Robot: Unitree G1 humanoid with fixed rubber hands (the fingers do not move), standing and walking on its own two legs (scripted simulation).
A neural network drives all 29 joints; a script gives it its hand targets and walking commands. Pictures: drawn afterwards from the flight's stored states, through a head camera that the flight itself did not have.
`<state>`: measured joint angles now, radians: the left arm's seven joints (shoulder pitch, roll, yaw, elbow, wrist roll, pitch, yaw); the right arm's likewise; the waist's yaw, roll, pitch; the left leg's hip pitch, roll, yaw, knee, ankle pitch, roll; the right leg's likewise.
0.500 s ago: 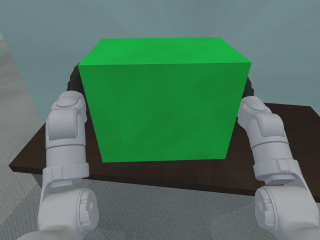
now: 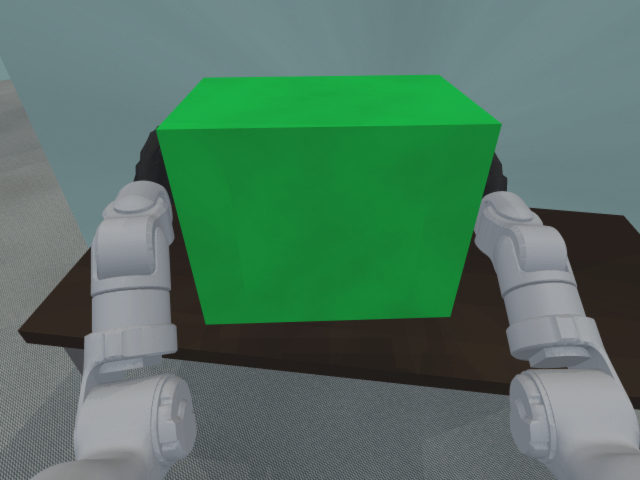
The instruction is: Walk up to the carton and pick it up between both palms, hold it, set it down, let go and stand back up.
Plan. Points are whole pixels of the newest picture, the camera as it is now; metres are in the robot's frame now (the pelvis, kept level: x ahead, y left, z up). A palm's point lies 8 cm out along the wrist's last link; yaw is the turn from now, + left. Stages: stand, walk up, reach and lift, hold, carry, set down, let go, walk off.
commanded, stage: hold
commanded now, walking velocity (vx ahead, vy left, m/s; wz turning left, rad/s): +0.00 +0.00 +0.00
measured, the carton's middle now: (325, 196) +0.39 -0.01 +0.21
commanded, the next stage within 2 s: none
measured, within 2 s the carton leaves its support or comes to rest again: neither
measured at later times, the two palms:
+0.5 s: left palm (163, 205) +0.36 +0.18 +0.22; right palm (498, 221) +0.33 -0.21 +0.21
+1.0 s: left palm (162, 197) +0.36 +0.18 +0.23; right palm (496, 210) +0.34 -0.21 +0.22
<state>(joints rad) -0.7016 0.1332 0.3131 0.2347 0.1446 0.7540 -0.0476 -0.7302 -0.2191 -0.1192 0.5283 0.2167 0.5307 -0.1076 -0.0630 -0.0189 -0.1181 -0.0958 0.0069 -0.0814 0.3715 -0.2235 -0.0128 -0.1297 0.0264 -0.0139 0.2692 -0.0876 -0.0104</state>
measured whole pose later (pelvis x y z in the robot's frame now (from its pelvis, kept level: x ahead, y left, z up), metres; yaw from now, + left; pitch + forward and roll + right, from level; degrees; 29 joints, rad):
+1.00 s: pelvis +0.00 +0.01 +0.00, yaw +0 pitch -3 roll -1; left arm -0.66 0.10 0.31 0.20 0.15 0.74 -0.04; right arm -0.68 -0.21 -0.13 0.48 0.21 0.52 -0.10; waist -0.09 -0.03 -0.12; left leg -0.08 -0.01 -0.07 0.35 -0.21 0.00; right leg -0.12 0.01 0.00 0.26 -0.08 0.00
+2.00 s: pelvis +0.00 +0.01 +0.00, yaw +0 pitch -4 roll -1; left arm -0.65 0.12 0.30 0.14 0.16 0.79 -0.05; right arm -0.68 -0.22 -0.12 0.44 0.25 0.56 -0.12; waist -0.07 -0.02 -0.12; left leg -0.08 0.00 -0.08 0.38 -0.24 0.00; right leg -0.10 0.03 0.00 0.26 -0.10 0.00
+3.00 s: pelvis +0.00 +0.00 +0.00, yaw +1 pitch -3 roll -1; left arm -0.67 0.13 0.30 0.19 0.14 0.76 -0.04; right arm -0.70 -0.23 -0.11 0.47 0.25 0.55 -0.12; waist -0.08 -0.02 -0.12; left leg -0.11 0.00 -0.09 0.38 -0.22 -0.01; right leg -0.12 0.03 -0.01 0.26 -0.09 0.00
